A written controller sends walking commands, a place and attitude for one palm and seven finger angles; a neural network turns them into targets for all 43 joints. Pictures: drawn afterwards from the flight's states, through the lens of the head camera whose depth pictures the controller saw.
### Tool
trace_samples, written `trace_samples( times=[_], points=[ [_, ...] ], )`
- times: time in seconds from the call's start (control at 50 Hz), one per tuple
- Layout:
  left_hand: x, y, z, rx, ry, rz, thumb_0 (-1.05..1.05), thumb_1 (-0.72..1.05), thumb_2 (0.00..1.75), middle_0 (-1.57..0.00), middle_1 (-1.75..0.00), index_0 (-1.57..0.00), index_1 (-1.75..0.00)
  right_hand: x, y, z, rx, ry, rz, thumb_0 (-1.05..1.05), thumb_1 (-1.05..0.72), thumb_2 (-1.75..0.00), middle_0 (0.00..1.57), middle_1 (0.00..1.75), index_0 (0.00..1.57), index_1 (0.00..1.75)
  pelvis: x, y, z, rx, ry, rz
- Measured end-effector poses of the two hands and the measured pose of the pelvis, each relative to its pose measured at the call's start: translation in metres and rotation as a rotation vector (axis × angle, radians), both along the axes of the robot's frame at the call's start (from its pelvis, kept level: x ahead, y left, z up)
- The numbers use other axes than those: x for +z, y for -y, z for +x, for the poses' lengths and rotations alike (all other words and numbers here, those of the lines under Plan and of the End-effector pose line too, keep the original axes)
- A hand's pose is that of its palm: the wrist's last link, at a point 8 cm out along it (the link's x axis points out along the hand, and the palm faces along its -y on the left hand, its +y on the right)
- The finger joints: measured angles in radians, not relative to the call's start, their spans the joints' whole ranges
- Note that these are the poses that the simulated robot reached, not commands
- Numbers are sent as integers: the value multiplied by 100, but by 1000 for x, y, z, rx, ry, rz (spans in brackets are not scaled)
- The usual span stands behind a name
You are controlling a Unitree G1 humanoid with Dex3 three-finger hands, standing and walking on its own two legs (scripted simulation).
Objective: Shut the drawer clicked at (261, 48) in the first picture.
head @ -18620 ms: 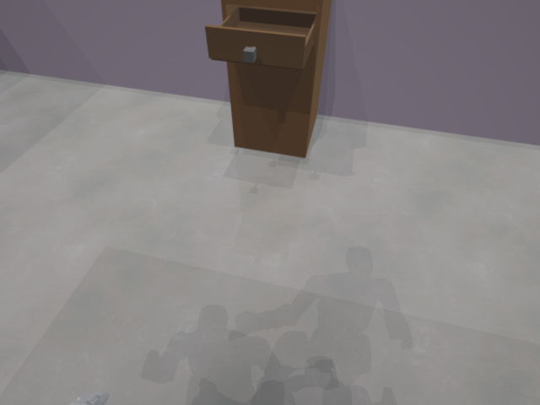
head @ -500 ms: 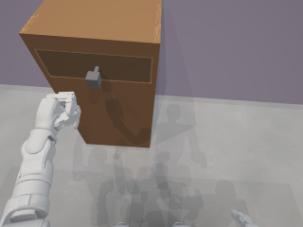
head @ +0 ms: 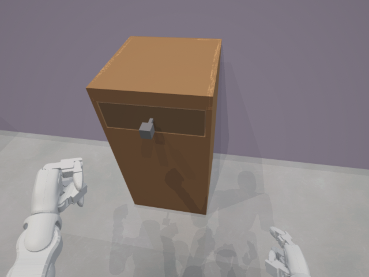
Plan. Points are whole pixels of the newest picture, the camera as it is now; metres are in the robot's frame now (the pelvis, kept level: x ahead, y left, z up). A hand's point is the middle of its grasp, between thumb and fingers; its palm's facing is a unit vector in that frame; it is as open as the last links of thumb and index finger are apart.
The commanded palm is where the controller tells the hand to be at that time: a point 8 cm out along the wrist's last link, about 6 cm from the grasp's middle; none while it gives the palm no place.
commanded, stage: draw the hand back to the body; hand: left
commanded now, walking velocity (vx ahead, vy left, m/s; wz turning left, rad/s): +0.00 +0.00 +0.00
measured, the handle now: (148, 126) +0.60 +0.20 -0.06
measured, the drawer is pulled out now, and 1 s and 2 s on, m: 0.00 0.00 0.00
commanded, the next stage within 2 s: step back with the hand held close in 0.44 s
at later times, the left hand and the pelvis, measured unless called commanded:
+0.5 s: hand (51, 221) +0.16 +0.22 +0.15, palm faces +0.40 -0.82 -0.40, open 3.3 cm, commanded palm +0.11 +0.26 +0.18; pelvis -0.01 -0.02 +0.00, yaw +0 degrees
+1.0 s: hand (30, 230) +0.15 +0.25 +0.15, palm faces +0.31 -0.81 -0.50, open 3.3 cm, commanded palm +0.09 +0.29 +0.18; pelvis -0.04 +0.01 +0.00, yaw +0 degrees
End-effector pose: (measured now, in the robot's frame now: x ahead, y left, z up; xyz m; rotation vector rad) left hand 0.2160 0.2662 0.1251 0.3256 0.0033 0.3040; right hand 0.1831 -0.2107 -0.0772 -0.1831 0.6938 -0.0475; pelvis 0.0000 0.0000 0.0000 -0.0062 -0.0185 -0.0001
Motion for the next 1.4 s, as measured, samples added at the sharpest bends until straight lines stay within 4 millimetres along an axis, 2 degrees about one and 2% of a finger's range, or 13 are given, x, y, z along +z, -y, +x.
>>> trace_samples(
  times=[0.24, 0.34, 0.42, 0.54, 0.6, 0.7, 0.82, 0.94, 1.22, 1.4],
  points=[
    [43, 2, -69, 47, 85, 126, 2, 89, 90, -140, -160, -140, -160, 0, 19, -12, -12, 23, -4, 1, -90, -90, 21, 30, 20, 30, 2, 11, -4, -1, 43, 0],
    [57, 4, -90, 61, 120, 178, 2, 89, 90, -140, -160, -140, -160, 0, 24, -15, -16, 43, -7, 1, -90, -90, 20, 30, 20, 30, 2, 14, -8, 2, 52, -3],
    [53, 5, -95, 76, 118, 166, 2, 89, 90, -141, -160, -141, -160, -2, 26, -19, -17, 43, -11, 1, -90, -90, 20, 30, 20, 30, 2, 16, -12, 6, 57, -3],
    [46, 9, -92, 69, 112, 143, 2, 89, 90, -141, -160, -141, -160, -1, 27, -24, -24, 53, -13, 1, -90, -90, 20, 30, 20, 30, 2, 18, -15, 1, 61, -2],
    [51, 10, -89, 51, 130, 156, 2, 89, 90, -141, -160, -141, -160, 0, 27, -26, -28, 59, -9, 1, -90, -90, 20, 30, 20, 30, 2, 18, -15, 1, 61, -2],
    [62, 1, -86, 31, 167, 224, 2, 89, 90, -141, -160, -141, -160, -1, 30, -33, -49, 13, -13, 1, -90, -90, 21, 30, 20, 30, 3, 15, -19, 7, 14, -10],
    [48, -3, -88, -11, 82, 220, 2, 89, 90, -140, -160, -140, -160, -5, 37, -49, -110, -61, -45, 1, -90, -90, 21, 30, 20, 30, 3, 5, -25, 1, -24, -5],
    [46, -15, -98, -21, 64, 237, 2, 89, 90, -140, -160, -140, -160, -4, 33, -63, -137, -93, -76, 1, -90, -90, 20, 30, 20, 30, 1, -4, -36, 1, -37, -4],
    [49, -31, -138, -26, 145, 273, 2, 89, 90, -140, -160, -140, -160, 5, 4, -85, -95, -5, -76, 1, -90, -90, 21, 30, 20, 30, -7, -19, -77, 1, -34, -12],
    [46, -35, -158, -25, 220, 243, 2, 88, 90, -141, -160, -141, -160, 0, 4, -115, -86, -33, -121, 1, -90, -90, 21, 30, 20, 30, -13, -25, -94, 4, -36, -37]
  ],
)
